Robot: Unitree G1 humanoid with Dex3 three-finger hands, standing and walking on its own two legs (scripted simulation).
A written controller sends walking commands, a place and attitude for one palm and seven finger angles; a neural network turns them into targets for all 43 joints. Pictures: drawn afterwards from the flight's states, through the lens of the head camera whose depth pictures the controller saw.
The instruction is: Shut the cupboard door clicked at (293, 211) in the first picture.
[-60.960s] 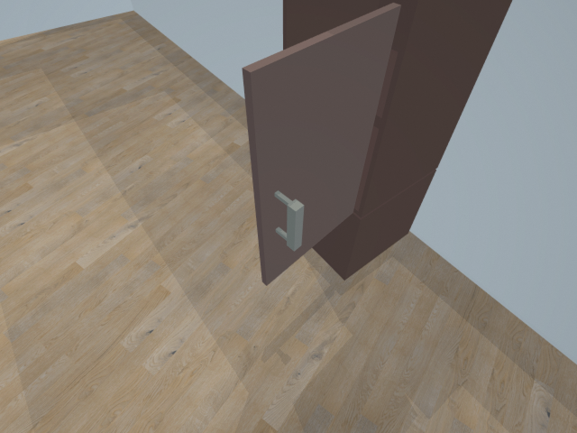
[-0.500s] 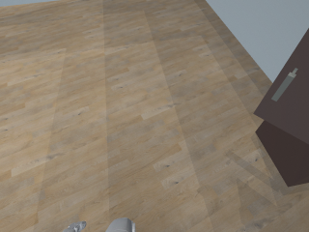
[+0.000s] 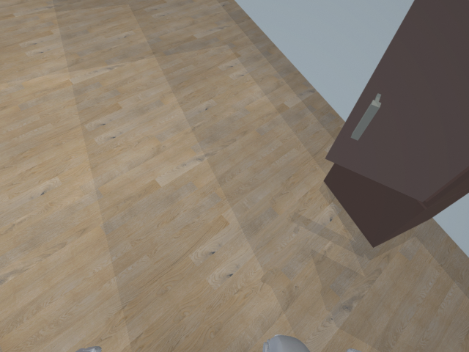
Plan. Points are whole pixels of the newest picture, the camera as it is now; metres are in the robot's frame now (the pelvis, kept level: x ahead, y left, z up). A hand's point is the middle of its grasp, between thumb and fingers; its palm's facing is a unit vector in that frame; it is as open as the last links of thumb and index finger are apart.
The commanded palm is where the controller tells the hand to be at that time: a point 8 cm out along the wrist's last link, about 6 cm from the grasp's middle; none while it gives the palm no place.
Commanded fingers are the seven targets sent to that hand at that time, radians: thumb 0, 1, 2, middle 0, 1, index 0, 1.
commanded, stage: turn to face it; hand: left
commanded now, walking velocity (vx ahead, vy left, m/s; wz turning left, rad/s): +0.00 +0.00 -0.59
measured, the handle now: (366, 116) +0.77 -0.34 -0.09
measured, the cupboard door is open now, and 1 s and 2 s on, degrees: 37 37 37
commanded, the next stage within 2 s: take the last steps up to it in 0.56 s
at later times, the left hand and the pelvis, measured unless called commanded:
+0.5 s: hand (176, 324) +0.18 +0.12 -0.16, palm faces -0.24 -0.94 -0.23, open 7.4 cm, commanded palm none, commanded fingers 0.00 0.90 0.90 -0.20 -0.30 -0.20 -0.30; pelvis +0.04 -0.04 +0.00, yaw -14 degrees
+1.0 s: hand (172, 290) +0.24 +0.14 -0.17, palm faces -0.39 -0.90 -0.17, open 7.4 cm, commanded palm none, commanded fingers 0.00 0.90 0.90 -0.20 -0.30 -0.20 -0.30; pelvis +0.11 -0.03 +0.01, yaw -24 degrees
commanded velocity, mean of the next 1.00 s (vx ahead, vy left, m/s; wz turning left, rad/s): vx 0.11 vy -0.05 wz -0.30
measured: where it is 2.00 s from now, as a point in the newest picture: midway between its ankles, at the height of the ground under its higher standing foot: (299, 324)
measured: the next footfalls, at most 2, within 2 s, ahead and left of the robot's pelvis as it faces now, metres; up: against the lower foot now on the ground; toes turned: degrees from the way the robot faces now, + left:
right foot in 0.22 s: +0.04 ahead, -0.15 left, +0.00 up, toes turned -13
left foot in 0.64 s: +0.13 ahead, +0.07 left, +0.00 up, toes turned -13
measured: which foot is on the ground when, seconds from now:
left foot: down 0.00-0.22, up 0.24-0.62, down 0.64-1.00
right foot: up 0.00-0.20, down 0.22-0.66, up 0.68-1.00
